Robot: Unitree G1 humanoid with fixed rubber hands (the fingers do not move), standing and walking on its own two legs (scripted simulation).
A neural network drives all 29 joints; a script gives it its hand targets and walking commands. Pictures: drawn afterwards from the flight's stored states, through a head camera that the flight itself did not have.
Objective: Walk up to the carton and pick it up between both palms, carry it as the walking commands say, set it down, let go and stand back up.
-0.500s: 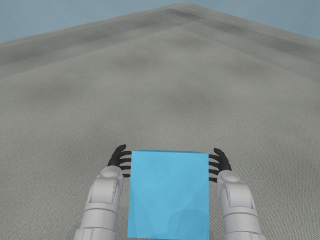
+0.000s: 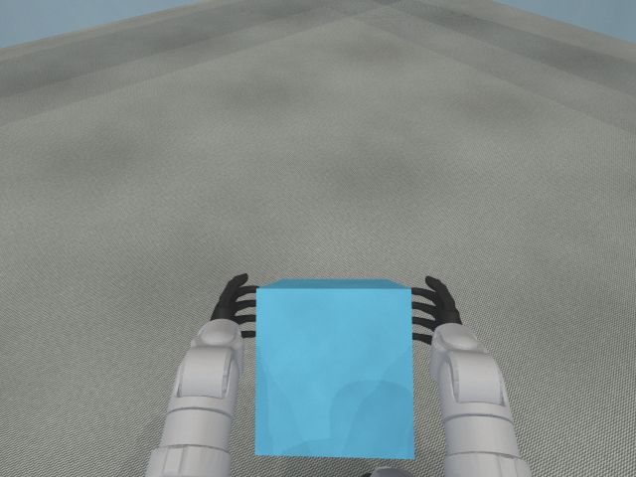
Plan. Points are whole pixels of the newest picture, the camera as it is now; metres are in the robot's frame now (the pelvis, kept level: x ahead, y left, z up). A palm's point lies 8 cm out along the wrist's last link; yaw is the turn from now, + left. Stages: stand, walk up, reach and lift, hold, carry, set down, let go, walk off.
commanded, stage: hold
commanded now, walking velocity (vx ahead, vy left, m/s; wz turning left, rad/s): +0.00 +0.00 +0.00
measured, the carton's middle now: (334, 348) +0.32 -0.02 -0.10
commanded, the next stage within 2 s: set down in 0.20 s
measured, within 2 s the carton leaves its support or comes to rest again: neither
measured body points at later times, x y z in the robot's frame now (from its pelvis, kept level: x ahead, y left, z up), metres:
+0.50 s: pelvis +0.04 -0.06 +0.02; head +0.02 -0.07 +0.47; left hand +0.28 +0.09 +0.00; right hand +0.31 -0.20 +0.00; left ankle -0.01 +0.07 -0.72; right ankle +0.11 -0.15 -0.72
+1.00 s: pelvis -0.08 -0.10 -0.05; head +0.00 -0.09 +0.40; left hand +0.27 +0.14 -0.05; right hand +0.33 -0.15 -0.05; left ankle -0.02 +0.07 -0.72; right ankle +0.10 -0.15 -0.72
